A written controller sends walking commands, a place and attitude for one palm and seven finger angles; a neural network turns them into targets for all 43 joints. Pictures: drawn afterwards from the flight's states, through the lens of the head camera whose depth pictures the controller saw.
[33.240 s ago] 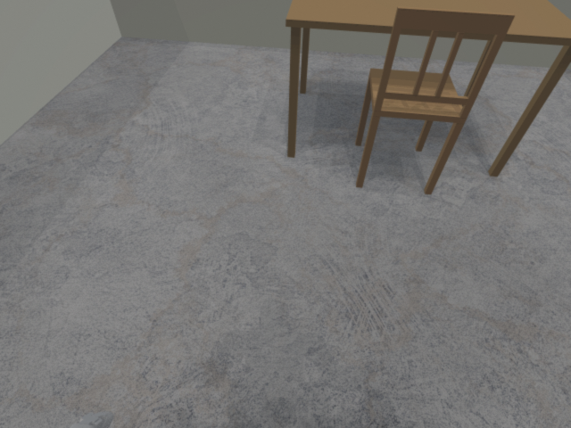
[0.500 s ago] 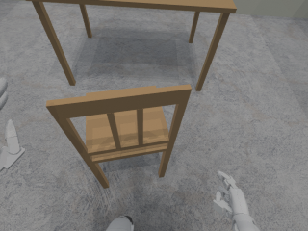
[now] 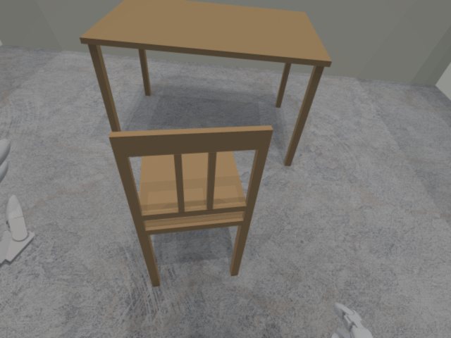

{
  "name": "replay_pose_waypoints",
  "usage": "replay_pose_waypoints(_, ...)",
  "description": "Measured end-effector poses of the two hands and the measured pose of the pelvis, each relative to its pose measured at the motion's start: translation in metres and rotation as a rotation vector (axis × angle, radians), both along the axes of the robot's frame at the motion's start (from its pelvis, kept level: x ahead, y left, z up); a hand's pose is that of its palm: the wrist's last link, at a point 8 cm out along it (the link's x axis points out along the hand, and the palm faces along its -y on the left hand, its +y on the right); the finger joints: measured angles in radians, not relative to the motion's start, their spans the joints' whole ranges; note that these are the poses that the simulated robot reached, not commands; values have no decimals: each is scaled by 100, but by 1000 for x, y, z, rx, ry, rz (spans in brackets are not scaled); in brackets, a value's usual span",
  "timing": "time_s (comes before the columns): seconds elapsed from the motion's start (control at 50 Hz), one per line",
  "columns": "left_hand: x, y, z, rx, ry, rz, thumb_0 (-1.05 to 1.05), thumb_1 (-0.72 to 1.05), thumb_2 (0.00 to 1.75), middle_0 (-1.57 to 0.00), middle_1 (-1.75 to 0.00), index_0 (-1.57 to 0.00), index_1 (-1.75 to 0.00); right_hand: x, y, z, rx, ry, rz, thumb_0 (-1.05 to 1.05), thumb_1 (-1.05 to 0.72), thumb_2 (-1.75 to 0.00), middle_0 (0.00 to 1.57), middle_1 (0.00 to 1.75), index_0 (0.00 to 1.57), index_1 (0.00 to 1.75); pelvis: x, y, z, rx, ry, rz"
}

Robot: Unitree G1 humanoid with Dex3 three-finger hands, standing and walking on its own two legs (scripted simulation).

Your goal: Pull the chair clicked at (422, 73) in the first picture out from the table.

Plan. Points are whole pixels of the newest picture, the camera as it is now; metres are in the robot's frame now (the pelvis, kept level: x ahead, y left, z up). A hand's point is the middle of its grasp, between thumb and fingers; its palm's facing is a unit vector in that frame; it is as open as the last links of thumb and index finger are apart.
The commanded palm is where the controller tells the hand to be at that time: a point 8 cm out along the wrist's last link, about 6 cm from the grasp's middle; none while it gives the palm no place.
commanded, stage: stop stepping back and stand still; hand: left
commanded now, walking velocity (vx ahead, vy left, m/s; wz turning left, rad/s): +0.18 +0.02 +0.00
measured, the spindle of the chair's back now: (179, 183) +0.54 +0.15 -0.11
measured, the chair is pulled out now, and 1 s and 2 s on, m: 0.62 0.62 0.62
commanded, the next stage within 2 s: let the arm hang, fingers relaxed in 0.74 s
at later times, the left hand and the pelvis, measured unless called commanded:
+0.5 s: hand out of the picture +0.12 +0.28 +0.18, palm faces +0.44 -0.79 -0.43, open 7.4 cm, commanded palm +0.06 +0.32 +0.18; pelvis -0.08 +0.02 -0.01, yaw +0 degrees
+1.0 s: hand out of the picture +0.13 +0.27 -0.06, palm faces +0.18 -0.92 -0.35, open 7.4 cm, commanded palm none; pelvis -0.07 +0.03 -0.01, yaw +0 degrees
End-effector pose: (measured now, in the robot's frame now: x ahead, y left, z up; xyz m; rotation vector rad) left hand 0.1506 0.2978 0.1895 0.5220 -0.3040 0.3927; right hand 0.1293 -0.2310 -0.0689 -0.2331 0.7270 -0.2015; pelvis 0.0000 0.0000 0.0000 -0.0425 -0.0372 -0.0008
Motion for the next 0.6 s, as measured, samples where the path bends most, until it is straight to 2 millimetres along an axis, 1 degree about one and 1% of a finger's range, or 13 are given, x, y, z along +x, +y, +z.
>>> replay_pose_waypoints(0.1,-18,7,2,-9,-53,19,2,89,90,-21,-30,-21,-31,-20,2,-8,-5,15,29,2,-90,-90,20,30,20,30,-21,4,-5,5,-9,3)
replay_pose_waypoints(0.16,-25,12,-3,-24,-80,-5,2,89,90,-21,-30,-21,-31,-33,0,-12,-32,17,11,2,-90,-90,20,30,21,30,-32,12,-13,-3,-13,-8)
replay_pose_waypoints(0.2,-28,17,-9,-36,-73,-14,1,89,90,-21,-30,-21,-31,-44,2,-11,-37,7,-20,2,-90,-90,20,30,21,30,-41,16,-15,1,-27,-17)
replay_pose_waypoints(0.26,-33,22,-11,-21,-32,-13,2,89,90,-21,-30,-21,-31,-61,8,-6,-5,-16,-50,2,-90,-90,20,30,20,30,-50,18,-10,-8,-32,-5)
replay_pose_waypoints(0.34,-51,22,-6,-7,-11,-17,2,89,90,-21,-30,-21,-31,-78,18,-4,30,16,-32,2,-90,-90,20,30,20,30,-56,16,-1,-15,-3,1)
replay_pose_waypoints(0.38,-61,21,-2,13,2,-11,2,89,90,-21,-30,-21,-31,-82,20,-6,32,31,-13,2,-90,-90,20,30,20,30,-60,15,0,-12,15,-1)
replay_pose_waypoints(0.42,-69,19,1,55,2,-5,2,89,90,-21,-30,-21,-31,-83,20,-13,35,33,13,2,-90,-90,20,30,20,30,-66,13,-6,7,25,-3)
replay_pose_waypoints(0.48,-75,21,1,43,-15,-5,2,89,90,-21,-30,-21,-31,-85,19,-24,36,67,25,2,-90,-90,20,30,20,30,-76,16,-9,-31,-1,7)
replay_pose_waypoints(0.54,-73,24,-4,-15,-31,2,2,89,90,-21,-30,-21,-31,-88,16,-18,36,84,-7,2,-90,-90,20,30,20,30,-76,19,-4,-3,-3,-30)
replay_pose_waypoints(0.6,-62,26,-12,-51,-35,-10,1,89,90,-21,-30,-21,-31,-86,14,-11,1,44,-32,2,-90,-90,20,30,20,30,-74,25,-7,7,1,-29)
